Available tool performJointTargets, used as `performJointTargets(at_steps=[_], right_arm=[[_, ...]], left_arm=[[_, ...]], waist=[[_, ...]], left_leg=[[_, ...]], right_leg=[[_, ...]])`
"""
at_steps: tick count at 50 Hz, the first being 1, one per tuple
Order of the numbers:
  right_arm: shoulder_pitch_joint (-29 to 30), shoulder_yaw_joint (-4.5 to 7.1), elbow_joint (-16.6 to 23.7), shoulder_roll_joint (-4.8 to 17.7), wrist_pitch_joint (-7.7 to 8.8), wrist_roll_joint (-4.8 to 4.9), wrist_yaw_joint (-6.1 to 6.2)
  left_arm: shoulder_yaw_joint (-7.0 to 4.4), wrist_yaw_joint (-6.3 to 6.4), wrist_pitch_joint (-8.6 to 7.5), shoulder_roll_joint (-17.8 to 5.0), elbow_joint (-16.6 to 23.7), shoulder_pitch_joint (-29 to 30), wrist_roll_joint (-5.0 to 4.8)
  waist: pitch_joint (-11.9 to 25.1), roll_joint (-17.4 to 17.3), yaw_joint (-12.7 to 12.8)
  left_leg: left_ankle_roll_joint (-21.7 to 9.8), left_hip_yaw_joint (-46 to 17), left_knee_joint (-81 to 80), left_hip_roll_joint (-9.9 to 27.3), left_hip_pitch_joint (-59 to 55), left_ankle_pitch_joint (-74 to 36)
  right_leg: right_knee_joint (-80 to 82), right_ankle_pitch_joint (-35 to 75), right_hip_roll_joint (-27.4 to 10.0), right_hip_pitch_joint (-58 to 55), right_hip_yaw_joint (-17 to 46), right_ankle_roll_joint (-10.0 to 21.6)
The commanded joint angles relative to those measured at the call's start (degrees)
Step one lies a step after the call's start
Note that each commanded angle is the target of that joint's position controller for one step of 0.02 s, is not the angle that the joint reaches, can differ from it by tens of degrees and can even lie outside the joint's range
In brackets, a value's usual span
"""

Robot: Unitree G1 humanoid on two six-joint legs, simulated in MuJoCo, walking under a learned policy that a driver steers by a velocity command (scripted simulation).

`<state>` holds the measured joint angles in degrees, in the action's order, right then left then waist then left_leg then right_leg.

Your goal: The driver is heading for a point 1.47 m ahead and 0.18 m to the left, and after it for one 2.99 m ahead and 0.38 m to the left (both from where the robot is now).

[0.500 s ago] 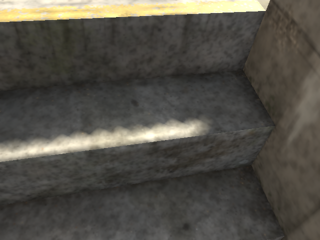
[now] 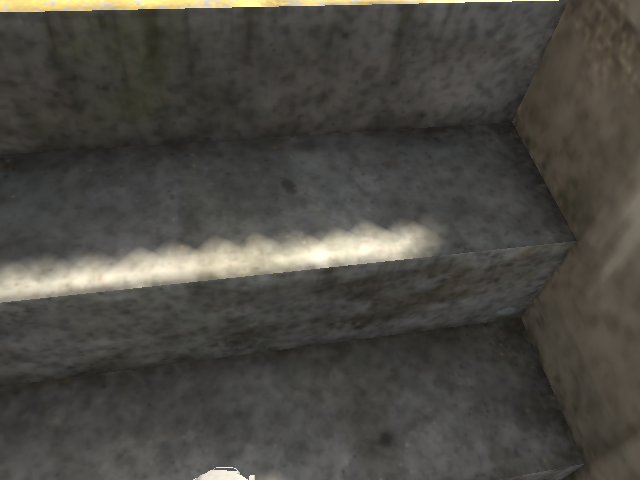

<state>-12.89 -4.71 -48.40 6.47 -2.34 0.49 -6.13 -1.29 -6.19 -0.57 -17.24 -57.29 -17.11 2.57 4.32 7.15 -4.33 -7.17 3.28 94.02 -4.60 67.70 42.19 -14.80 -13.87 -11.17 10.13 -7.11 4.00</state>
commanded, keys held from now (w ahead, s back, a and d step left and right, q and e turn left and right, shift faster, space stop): no key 0.44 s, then w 0.56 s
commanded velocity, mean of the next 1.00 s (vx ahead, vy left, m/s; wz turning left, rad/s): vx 0.23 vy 0.00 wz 0.00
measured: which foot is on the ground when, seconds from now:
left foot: down 0.00-1.00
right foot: down 0.00-1.00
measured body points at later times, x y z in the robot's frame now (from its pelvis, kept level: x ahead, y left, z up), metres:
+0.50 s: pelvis -0.03 -0.05 -0.01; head -0.01 -0.03 +0.44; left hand -0.04 +0.16 -0.17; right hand +0.07 -0.24 -0.14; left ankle +0.10 +0.10 -0.54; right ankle -0.09 -0.19 -0.75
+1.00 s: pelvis +0.00 -0.02 +0.00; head +0.05 +0.01 +0.44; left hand -0.01 +0.22 -0.17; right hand +0.09 -0.22 -0.14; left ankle +0.09 +0.09 -0.53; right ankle -0.09 -0.18 -0.75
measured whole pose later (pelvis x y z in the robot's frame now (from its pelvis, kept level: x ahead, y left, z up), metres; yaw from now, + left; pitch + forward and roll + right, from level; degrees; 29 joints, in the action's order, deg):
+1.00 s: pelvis +0.00 -0.02 +0.00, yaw -1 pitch +8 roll +2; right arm -8.5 -4.5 -55.2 7.1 0.9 0.7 -5.7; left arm 2.2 -6.2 -3.1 -15.7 -62.6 -17.5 2.5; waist 2.3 6.6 0.3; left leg -8.1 2.6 95.6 -1.7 65.8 45.9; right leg -13.4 -13.0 -9.0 8.4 -7.1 -1.6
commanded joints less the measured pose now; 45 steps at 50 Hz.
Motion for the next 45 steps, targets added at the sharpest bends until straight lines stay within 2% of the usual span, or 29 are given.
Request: performJointTargets(at_steps=[1,3,4,7,8,9,10,11,13,14,15,16,17,19,22,24,26,27,29,31,32,34,36,37,38,39,41,43,45], right_arm=[[-2.0,0.98,1.5,5.2,0.59,0.55,0.16],[-1.1,0.87,1.0,4.9,0.85,0.66,-0.21],[-2.7,0.91,0.6,4.8,1.55,1.01,-0.26],[-2.1,0.74,0.2,4.9,2.24,1.21,-1.02],[-0.6,0.46,0.6,5.0,2.02,1.44,-1.49],[-1.2,0.37,0.0,5.2,1.75,1.34,-1.69],[-1.1,0.36,-0.3,5.4,1.76,1.41,-1.78],[-1.0,-0.18,-0.8,5.2,1.99,1.71,-1.68],[0.0,-0.25,-1.6,5.6,2.79,2.14,-1.23],[3.3,-0.52,-1.6,5.1,2.99,2.36,-1.66],[3.4,-0.62,-2.1,4.8,3.28,2.27,-1.94],[3.2,-0.45,-2.8,5.8,4.10,2.76,-1.89],[3.2,-0.18,-3.5,6.6,4.87,2.67,-1.90],[5.0,-0.59,-3.3,5.6,5.61,2.63,-2.29],[6.4,-0.44,-3.2,4.6,5.29,2.62,-3.32],[6.9,-0.65,-3.4,4.1,5.73,2.52,-2.79],[9.3,-0.24,-2.5,4.2,6.18,1.74,-1.77],[9.6,0.04,-1.7,4.1,6.10,0.89,-1.60],[10.2,0.04,-0.2,2.9,6.23,-0.19,-0.90],[9.4,-0.31,0.6,2.2,6.32,-0.32,-0.44],[7.9,0.07,0.0,3.5,6.22,-0.21,-0.34],[4.5,1.31,-0.9,5.8,6.19,-0.18,-0.24],[2.1,1.48,-1.9,6.0,5.05,-0.09,-0.57],[1.3,1.50,-2.0,6.3,4.38,0.19,-0.82],[1.1,1.62,-2.4,7.3,4.28,0.68,-0.18],[2.0,1.52,-2.7,7.8,3.89,0.84,0.14],[3.3,1.75,-3.5,8.5,3.58,1.03,0.48],[3.2,1.31,-4.5,6.8,3.72,0.98,0.62],[3.2,1.11,-4.9,6.1,3.49,0.82,0.57]], left_arm=[[-0.37,0.57,0.03,-3.0,0.5,-6.6,-0.24],[0.13,0.62,-0.32,-2.1,0.2,-6.9,-0.54],[-0.06,0.72,-0.58,-2.6,-0.1,-6.6,-0.65],[0.38,0.52,-1.17,-2.2,-0.6,-7.0,-1.12],[0.95,-0.13,-1.43,-0.5,-1.0,-7.5,-1.32],[1.33,-0.68,-1.71,0.2,-0.3,-6.8,-1.43],[1.56,-0.74,-1.96,0.6,-0.4,-7.1,-1.67],[1.61,-0.79,-2.28,0.7,-0.1,-6.2,-1.72],[2.33,-0.35,-3.01,1.4,-0.3,-7.1,-1.95],[2.62,-0.78,-2.75,2.0,0.3,-5.2,-2.04],[3.18,-0.98,-2.79,2.2,0.8,-5.4,-1.96],[3.06,-1.39,-3.42,1.5,0.6,-7.5,-2.05],[3.22,-1.74,-4.07,1.1,0.5,-7.3,-2.38],[3.57,-2.05,-4.71,1.2,0.4,-8.8,-2.24],[3.02,-2.24,-4.72,-0.1,0.1,-10.6,-2.20],[2.70,-2.11,-4.52,-0.4,-1.3,-12.9,-1.16],[2.39,-2.12,-4.40,-0.5,-4.3,-17.7,0.51],[2.38,-1.76,-4.11,-0.7,-4.9,-18.4,1.43],[2.27,-1.20,-3.95,-1.2,-5.2,-16.3,2.06],[2.84,-1.54,-4.04,-0.1,-3.9,-10.5,1.15],[3.18,-1.84,-4.13,-1.0,-2.9,-8.2,0.21],[3.76,-1.31,-4.60,-1.7,-4.3,-10.5,-0.60],[4.43,-0.44,-4.57,-1.0,-6.8,-15.3,-1.50],[4.29,-0.42,-4.19,-1.3,-7.1,-15.3,-1.35],[4.04,-0.41,-3.88,-1.7,-6.2,-14.3,-1.31],[4.11,-0.36,-3.39,-0.7,-5.7,-13.6,-1.24],[4.32,-0.65,-2.69,0.4,-5.6,-12.4,-1.12],[4.07,-0.69,-2.60,-0.1,-5.9,-12.4,-1.31],[3.75,-0.15,-2.51,-0.3,-6.3,-11.8,-0.52]], waist=[[3.5,-9.1,1.6],[3.2,-9.2,1.8],[2.5,-8.9,2.4],[2.4,-11.7,2.5],[2.0,-12.2,2.9],[4.0,-12.1,2.7],[3.7,-12.3,2.6],[2.1,-12.3,2.4],[0.1,-12.9,2.7],[-2.3,-13.3,3.4],[-2.9,-11.7,3.1],[-3.4,-11.0,4.1],[-4.0,-10.4,4.0],[-5.9,-9.2,4.9],[-7.6,-6.1,6.2],[-10.6,-4.0,7.3],[-12.2,-1.5,9.8],[-11.4,-0.5,9.8],[-10.6,0.3,9.1],[-8.5,-0.5,6.9],[-5.4,-0.6,5.5],[0.3,0.7,3.7],[6.1,0.9,4.0],[7.7,-0.4,3.9],[6.8,-2.7,3.8],[6.7,-5.0,4.4],[5.4,-6.7,5.2],[4.7,-6.8,5.7],[3.1,-6.8,6.0]], left_leg=[[-3.0,-15.6,-24.2,3.2,-14.6,17.7],[-1.9,-14.4,-23.5,3.4,-14.9,16.2],[-1.8,-14.7,-21.8,3.5,-15.1,14.9],[-1.7,-15.6,-22.9,4.6,-15.9,13.2],[-2.3,-17.3,-23.4,5.7,-14.7,11.9],[-2.2,-17.9,-24.4,6.7,-15.1,10.5],[-2.0,-18.5,-25.2,7.1,-15.1,10.5],[-1.7,-18.8,-26.1,7.3,-14.6,11.2],[-0.8,-19.3,-26.2,8.0,-12.9,13.1],[-0.8,-18.0,-25.4,8.3,-11.6,11.5],[-0.3,-17.6,-24.3,8.6,-11.3,9.3],[0.6,-17.1,-21.2,8.5,-11.1,8.2],[1.7,-14.4,-19.1,7.9,-11.5,5.1],[2.4,-12.3,-15.7,7.3,-11.7,1.8],[2.9,-9.3,-10.5,7.5,-9.7,-3.0],[4.2,-6.9,-5.7,6.4,-2.9,-0.6],[4.1,-4.3,1.2,6.2,5.2,0.5],[3.3,-2.8,3.5,6.2,7.0,1.6],[1.5,-1.3,6.0,6.9,8.5,1.2],[-1.2,-0.9,3.6,7.2,0.0,0.0],[-2.6,-0.9,2.5,5.6,-10.6,0.8],[-3.9,-1.8,-1.6,3.2,-23.2,-0.8],[-5.3,-5.1,-8.3,3.1,-26.7,-2.9],[-6.2,-9.5,-14.1,4.0,-25.9,1.9],[-6.2,-14.5,-19.5,5.0,-23.9,9.6],[-6.3,-17.4,-23.0,6.0,-21.9,14.2],[-6.0,-18.6,-23.9,6.8,-19.2,17.0],[-5.5,-18.9,-22.8,7.4,-16.4,18.2],[-5.2,-17.3,-20.0,6.9,-13.6,18.5]], right_leg=[[1.2,2.5,1.4,5.7,-1.4,2.4],[1.0,1.7,2.1,5.6,-1.9,1.2],[1.5,1.8,2.1,5.1,-2.3,0.3],[0.5,0.6,3.0,4.7,-2.9,-1.8],[-0.5,2.7,3.4,4.3,-3.4,-2.6],[-0.9,2.8,4.0,2.8,-2.7,-2.9],[-1.3,2.5,4.4,2.9,-2.9,-3.4],[-0.9,1.3,4.7,3.0,-3.0,-4.1],[-1.0,-1.2,5.0,2.5,-2.7,-5.6],[-0.2,-2.6,4.8,2.6,-2.1,-6.2],[0.3,-2.2,5.0,1.8,-2.1,-6.4],[-0.3,-3.3,5.2,2.0,-2.2,-6.7],[0.5,-5.6,4.6,2.7,-0.9,-6.1],[2.3,-6.3,4.0,3.2,0.6,-5.6],[4.5,-6.1,2.8,1.7,3.3,-4.5],[7.5,-13.0,0.0,-0.4,7.7,-2.3],[10.6,-13.5,-4.7,-6.0,13.7,2.3],[11.0,-15.0,-6.9,-6.9,15.4,4.8],[12.4,-14.4,-9.9,-7.2,16.8,7.4],[13.9,-7.5,-8.9,-2.1,12.9,6.6],[13.9,-2.9,-6.4,4.7,9.2,5.8],[10.6,11.8,-4.1,8.5,4.5,4.5],[5.4,24.5,-2.1,4.1,0.5,2.7],[3.1,23.8,-1.0,2.3,-0.8,1.7],[1.1,19.4,-0.1,3.5,-1.8,1.0],[0.2,15.2,0.4,3.3,-1.3,0.2],[0.7,10.2,0.0,3.2,0.1,0.3],[1.8,7.1,-0.2,1.3,0.7,0.1],[2.9,5.2,-0.7,0.5,1.3,0.2]])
